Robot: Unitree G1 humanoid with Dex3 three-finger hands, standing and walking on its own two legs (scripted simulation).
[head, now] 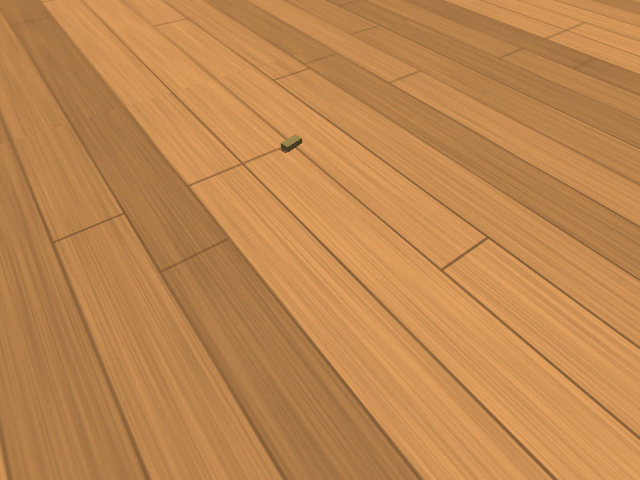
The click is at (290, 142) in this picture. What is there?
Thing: flat box
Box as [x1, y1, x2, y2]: [281, 135, 301, 151]
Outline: 301,138 294,135 282,142 281,147 288,151 301,143
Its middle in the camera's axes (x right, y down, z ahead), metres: -0.15 -0.53 +2.11
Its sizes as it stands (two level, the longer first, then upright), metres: 0.111 0.050 0.031
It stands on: the floor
